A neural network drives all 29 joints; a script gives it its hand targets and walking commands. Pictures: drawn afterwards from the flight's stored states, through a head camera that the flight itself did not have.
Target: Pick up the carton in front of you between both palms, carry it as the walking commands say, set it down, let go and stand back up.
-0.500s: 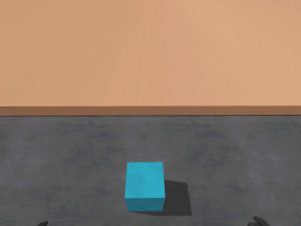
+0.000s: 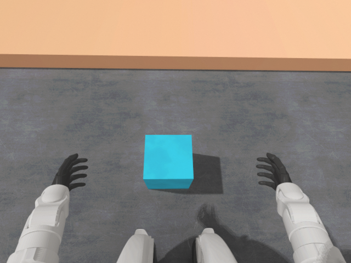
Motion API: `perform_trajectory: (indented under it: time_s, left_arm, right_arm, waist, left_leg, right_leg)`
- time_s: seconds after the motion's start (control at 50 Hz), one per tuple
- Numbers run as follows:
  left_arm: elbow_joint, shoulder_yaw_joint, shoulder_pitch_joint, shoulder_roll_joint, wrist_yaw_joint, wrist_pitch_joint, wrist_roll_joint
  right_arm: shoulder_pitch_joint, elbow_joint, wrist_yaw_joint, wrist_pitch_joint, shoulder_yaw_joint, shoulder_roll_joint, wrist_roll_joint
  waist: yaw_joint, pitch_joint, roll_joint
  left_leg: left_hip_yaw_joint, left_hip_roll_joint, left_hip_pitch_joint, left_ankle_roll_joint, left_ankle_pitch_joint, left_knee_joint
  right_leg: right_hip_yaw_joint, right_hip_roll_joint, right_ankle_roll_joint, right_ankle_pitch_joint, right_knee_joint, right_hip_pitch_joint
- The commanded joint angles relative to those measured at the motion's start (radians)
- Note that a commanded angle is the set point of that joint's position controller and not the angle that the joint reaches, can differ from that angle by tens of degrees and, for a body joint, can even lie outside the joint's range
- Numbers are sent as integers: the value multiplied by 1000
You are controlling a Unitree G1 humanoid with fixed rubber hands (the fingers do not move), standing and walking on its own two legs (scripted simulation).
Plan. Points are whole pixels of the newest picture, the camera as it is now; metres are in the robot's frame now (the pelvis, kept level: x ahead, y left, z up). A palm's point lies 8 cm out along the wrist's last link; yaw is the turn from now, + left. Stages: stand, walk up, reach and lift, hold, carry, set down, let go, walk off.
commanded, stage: reach and lift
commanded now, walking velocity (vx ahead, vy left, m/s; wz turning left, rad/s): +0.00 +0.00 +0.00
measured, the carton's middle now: (168, 163) +0.49 +0.02 -0.59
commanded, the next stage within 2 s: none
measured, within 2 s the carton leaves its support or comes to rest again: neither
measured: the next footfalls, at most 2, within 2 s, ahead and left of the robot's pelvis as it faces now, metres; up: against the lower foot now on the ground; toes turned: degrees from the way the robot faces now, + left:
none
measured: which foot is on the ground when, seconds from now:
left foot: down 0.00-1.00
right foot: down 0.00-1.00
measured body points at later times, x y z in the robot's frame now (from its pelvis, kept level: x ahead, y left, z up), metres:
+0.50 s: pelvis -0.07 +0.00 -0.06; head +0.25 +0.01 +0.25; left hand +0.49 +0.22 -0.15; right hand +0.50 -0.18 -0.15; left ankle +0.02 +0.12 -0.68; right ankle +0.02 -0.13 -0.68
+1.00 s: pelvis -0.04 +0.00 -0.18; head +0.33 +0.01 +0.09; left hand +0.50 +0.22 -0.35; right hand +0.51 -0.17 -0.35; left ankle +0.02 +0.13 -0.68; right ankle +0.02 -0.13 -0.68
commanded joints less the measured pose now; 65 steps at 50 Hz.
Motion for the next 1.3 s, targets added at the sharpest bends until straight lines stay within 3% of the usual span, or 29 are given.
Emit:
perform_trajectory:
  time_s: [0.0, 0.26, 0.34, 0.44, 0.5, 0.58, 0.64, 0.7, 0.78, 0.84, 1.0, 1.08, 1.14, 1.22, 1.28]
  left_arm:
    - [-46, 37, -212, 147, 16, -16, -23]
    - [159, 83, -974, 189, 31, 30, -34]
    - [231, 119, -1151, 189, 27, 30, -3]
    - [257, 180, -1309, 182, 19, 14, 54]
    - [235, 210, -1330, 173, 17, -3, 89]
    - [186, 229, -1279, 125, 19, -43, 116]
    - [169, 256, -1214, 73, 22, -86, 137]
    - [183, 289, -1135, 35, 26, -123, 160]
    - [215, 303, -1070, 12, 39, -156, 167]
    - [224, 286, -1070, 27, 52, -170, 146]
    - [180, 122, -1188, 145, 101, -161, -31]
    - [161, 54, -1282, 195, 113, -133, -102]
    - [193, 12, -1388, 225, 119, -106, -134]
    - [298, -1, -1470, 243, 113, -90, -146]
    - [380, -6, -1525, 247, 103, -95, -138]
  right_arm:
    - [-204, -58, -23, -14, -39, -129, 23]
    - [-958, 133, -63, 42, -113, -147, 30]
    - [-1135, 203, -63, 41, -158, -146, 0]
    - [-1289, 225, -60, 22, -226, -141, -57]
    - [-1303, 202, -61, 3, -258, -134, -90]
    - [-1241, 162, -55, -43, -276, -89, -109]
    - [-1178, 154, -49, -90, -294, -39, -130]
    - [-1115, 160, -48, -131, -310, -5, -153]
    - [-1066, 189, -54, -159, -316, 21, -167]
    - [-1062, 198, -65, -170, -295, 15, -150]
    - [-1173, 152, -116, -163, -119, -98, 26]
    - [-1270, 136, -132, -136, -60, -148, 101]
    - [-1359, 178, -141, -110, -56, -182, 135]
    - [-1454, 278, -135, -93, -42, -193, 143]
    - [-1500, 358, -123, -95, -52, -196, 132]
  waist:
    - [3, -598, 28]
    - [10, -824, 17]
    - [13, -867, 25]
    - [10, -935, 18]
    - [7, -1048, 19]
    - [12, -1169, 36]
    - [18, -1157, 42]
    - [18, -1119, 26]
    - [15, -1032, 3]
    - [16, -1016, -3]
    - [17, -1290, 12]
    - [16, -1352, 26]
    - [9, -1267, 43]
    - [14, -1088, 17]
    - [16, -946, 15]
  left_leg:
    - [-9, -39, 178, -40, 637, -12]
    - [46, -39, -88, -43, 165, -17]
    - [58, -47, -136, -49, 112, -4]
    - [61, -60, -153, -47, 147, 24]
    - [61, -72, -95, -40, 276, 46]
    - [47, -79, -22, -37, 565, 91]
    - [24, -68, -64, -40, 739, 135]
    - [9, -59, -190, -43, 798, 196]
    - [21, -65, -448, -50, 623, 299]
    - [21, -68, -571, -54, 589, 399]
    - [44, -63, -573, -67, 593, 705]
    - [56, -59, -550, -65, 562, 815]
    - [67, -49, -587, -62, 374, 855]
    - [80, -27, -766, -56, 155, 908]
    - [68, -15, -823, -51, 70, 943]
  right_leg:
    - [-4, 46, 29, 581, 2, 146]
    - [-47, 49, 26, 150, 4, -47]
    - [-61, 57, 26, 90, 16, -104]
    - [-71, 70, 33, 127, 38, -135]
    - [-72, 81, 36, 253, 55, -104]
    - [-65, 93, 28, 491, 94, -109]
    - [-54, 90, 26, 623, 132, -206]
    - [-42, 82, 32, 685, 193, -316]
    - [-40, 81, 46, 570, 317, -471]
    - [-40, 82, 55, 542, 424, -558]
    - [-57, 79, 57, 556, 723, -581]
    - [-78, 81, 53, 498, 828, -597]
    - [-104, 73, 48, 300, 869, -678]
    - [-79, 55, 42, 153, 920, -681]
    - [-75, 46, 42, 65, 955, -752]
